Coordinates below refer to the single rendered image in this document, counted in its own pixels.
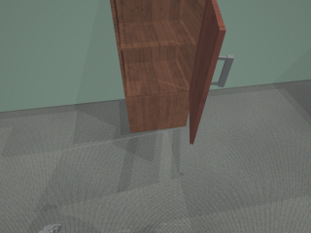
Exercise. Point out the cupboard door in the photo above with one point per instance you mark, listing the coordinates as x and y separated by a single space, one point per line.
210 41

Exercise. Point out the handle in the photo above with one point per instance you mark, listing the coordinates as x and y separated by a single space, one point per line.
225 71

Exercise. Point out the left robot hand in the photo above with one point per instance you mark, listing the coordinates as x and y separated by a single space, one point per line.
55 228

